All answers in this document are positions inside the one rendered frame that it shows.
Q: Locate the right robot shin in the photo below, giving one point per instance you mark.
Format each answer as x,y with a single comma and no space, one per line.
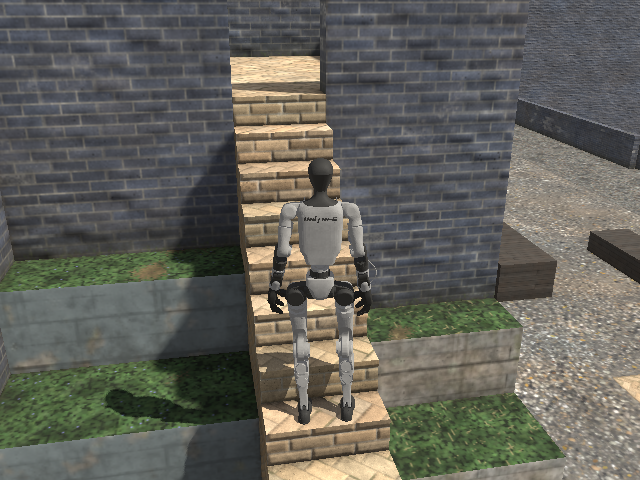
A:
346,370

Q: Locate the robot left hand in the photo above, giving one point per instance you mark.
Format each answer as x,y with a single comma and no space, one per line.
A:
273,299

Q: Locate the robot torso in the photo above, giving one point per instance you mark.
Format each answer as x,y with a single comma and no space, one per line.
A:
320,238

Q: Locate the robot left upper arm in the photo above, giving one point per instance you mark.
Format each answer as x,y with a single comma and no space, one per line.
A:
289,211

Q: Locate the robot left forearm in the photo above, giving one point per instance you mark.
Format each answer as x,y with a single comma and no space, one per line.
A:
278,270

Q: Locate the robot right forearm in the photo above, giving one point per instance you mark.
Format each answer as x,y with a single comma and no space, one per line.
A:
362,271

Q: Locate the robot right hand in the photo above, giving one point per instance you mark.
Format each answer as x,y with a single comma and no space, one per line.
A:
366,301

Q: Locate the robot right upper arm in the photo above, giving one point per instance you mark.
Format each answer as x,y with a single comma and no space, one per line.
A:
351,211

